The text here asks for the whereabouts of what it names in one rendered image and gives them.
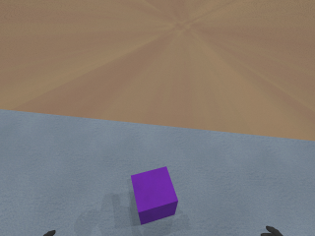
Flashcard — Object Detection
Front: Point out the carton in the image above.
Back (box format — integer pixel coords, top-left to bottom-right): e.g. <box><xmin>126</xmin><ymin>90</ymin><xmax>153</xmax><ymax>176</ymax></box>
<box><xmin>131</xmin><ymin>166</ymin><xmax>178</xmax><ymax>225</ymax></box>

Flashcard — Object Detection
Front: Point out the robot right hand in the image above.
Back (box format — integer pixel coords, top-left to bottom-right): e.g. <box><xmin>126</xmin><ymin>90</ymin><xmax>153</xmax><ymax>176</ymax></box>
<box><xmin>260</xmin><ymin>225</ymin><xmax>283</xmax><ymax>236</ymax></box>

